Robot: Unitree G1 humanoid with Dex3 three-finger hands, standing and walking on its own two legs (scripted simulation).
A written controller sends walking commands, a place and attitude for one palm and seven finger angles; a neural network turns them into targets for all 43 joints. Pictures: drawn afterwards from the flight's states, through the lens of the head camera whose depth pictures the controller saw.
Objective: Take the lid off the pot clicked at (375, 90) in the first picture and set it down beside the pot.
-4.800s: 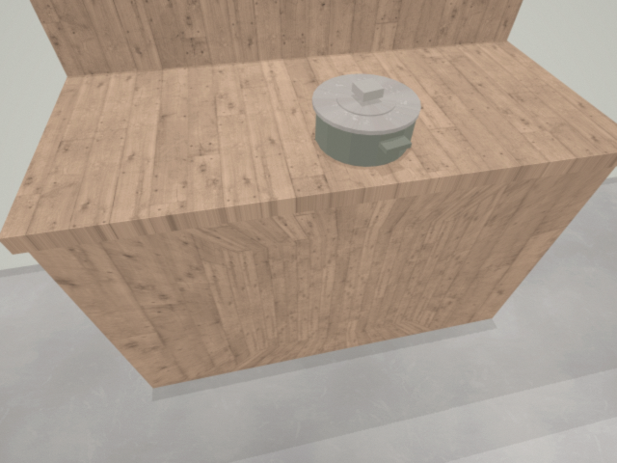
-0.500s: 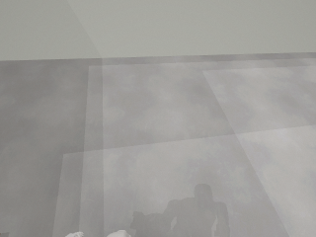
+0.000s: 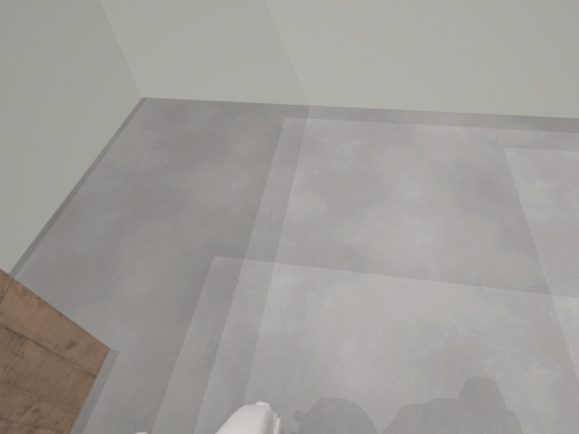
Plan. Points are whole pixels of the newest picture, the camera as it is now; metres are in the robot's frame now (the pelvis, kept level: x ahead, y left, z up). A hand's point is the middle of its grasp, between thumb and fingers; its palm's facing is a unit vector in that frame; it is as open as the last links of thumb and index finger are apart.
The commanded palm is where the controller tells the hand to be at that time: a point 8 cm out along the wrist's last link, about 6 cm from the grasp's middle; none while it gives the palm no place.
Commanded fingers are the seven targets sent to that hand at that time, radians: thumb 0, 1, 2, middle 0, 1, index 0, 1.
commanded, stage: turn to face it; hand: left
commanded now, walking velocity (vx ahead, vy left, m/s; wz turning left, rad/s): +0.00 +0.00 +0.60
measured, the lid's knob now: out of the picture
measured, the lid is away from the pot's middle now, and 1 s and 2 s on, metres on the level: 0.00 0.00 0.00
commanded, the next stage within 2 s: none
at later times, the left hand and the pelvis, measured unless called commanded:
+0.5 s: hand out of the picture -0.02 +0.25 -0.17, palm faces +0.37 -0.89 -0.25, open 7.4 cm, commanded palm none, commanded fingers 0.00 0.90 0.90 -0.20 -0.30 -0.20 -0.30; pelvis -0.01 +0.02 +0.00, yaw +19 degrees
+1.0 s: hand out of the picture -0.03 +0.20 -0.14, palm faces +0.57 -0.77 -0.28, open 7.4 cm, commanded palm none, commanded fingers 0.00 0.90 0.90 -0.20 -0.30 -0.20 -0.30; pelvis +0.01 -0.02 +0.01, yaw +37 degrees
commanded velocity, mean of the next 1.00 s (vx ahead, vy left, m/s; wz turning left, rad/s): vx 0.00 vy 0.00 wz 0.60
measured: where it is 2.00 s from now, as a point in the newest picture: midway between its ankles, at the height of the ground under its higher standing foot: outside the picture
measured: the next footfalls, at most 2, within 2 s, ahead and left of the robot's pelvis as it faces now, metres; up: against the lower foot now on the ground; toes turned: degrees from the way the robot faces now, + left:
left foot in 0.32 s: +0.02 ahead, +0.13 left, +0.00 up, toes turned +17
right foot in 0.76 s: +0.10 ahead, -0.10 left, +0.00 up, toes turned +28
